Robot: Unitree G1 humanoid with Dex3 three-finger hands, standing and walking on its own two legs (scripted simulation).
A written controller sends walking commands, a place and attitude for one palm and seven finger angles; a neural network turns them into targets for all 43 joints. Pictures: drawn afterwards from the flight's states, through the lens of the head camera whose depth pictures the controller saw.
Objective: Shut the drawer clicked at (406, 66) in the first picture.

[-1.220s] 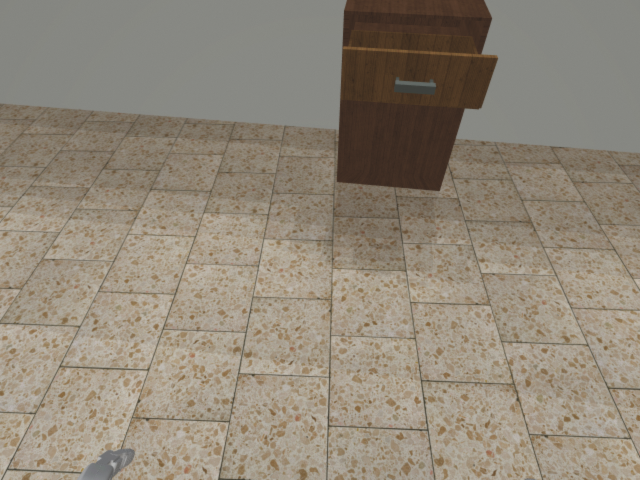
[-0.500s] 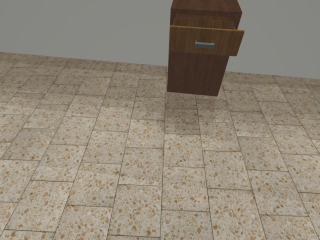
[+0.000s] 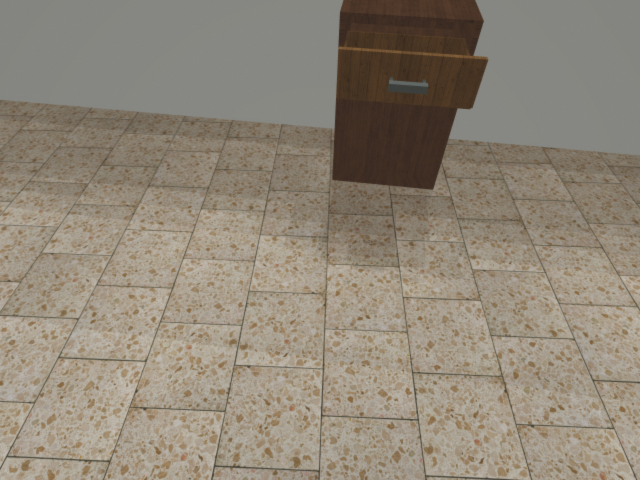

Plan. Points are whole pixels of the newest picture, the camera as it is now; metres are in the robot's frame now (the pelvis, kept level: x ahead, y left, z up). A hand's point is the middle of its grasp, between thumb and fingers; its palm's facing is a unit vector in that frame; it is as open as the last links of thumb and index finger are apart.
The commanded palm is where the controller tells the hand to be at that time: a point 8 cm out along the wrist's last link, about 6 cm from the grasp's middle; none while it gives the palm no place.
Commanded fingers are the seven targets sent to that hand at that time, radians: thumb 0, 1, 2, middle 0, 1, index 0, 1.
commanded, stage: look at it before walking up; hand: left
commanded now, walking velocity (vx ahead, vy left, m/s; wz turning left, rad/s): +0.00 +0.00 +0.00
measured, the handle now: (407, 84) +1.25 -0.22 -0.10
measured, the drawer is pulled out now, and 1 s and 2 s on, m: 0.29 0.29 0.29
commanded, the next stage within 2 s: walk to a spot facing it in 0.42 s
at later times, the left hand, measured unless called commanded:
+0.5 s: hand out of the picture +0.08 +0.25 -0.15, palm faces -0.03 -0.94 -0.34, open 7.4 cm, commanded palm none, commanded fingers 0.00 0.90 0.90 -0.20 -0.30 -0.20 -0.30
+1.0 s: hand out of the picture +0.15 +0.14 -0.18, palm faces -0.16 -0.96 -0.25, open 7.4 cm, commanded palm none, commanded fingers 0.00 0.90 0.90 -0.20 -0.30 -0.20 -0.30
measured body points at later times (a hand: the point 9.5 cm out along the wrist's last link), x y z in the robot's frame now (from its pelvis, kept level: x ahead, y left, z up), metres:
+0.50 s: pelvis +0.01 +0.00 +0.00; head +0.01 +0.00 +0.45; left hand +0.09 +0.30 -0.13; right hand +0.09 -0.29 -0.13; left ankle +0.00 +0.13 -0.74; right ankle +0.01 -0.11 -0.74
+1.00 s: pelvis +0.08 -0.06 -0.03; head +0.11 -0.08 +0.42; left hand +0.16 +0.19 -0.17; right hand +0.01 -0.30 -0.19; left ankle +0.01 +0.11 -0.70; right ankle +0.09 -0.13 -0.75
